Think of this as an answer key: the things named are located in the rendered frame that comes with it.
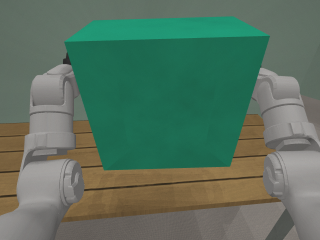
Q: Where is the robot left forearm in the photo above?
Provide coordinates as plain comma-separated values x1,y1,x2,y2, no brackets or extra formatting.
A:
16,64,80,203

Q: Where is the robot left hand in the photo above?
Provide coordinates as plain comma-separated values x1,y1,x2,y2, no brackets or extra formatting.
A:
63,52,71,65

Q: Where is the table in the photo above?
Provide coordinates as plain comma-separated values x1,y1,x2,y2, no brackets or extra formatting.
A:
0,114,295,240

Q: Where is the robot right upper arm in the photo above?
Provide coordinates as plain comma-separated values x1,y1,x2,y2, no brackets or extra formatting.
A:
262,150,320,240

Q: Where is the carton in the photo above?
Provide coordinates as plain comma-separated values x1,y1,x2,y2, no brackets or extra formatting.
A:
64,16,270,171

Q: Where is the robot right forearm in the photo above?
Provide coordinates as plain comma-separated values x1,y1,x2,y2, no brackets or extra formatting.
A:
251,68,320,152

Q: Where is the robot left upper arm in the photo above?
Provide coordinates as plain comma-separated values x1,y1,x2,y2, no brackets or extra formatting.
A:
0,158,85,240

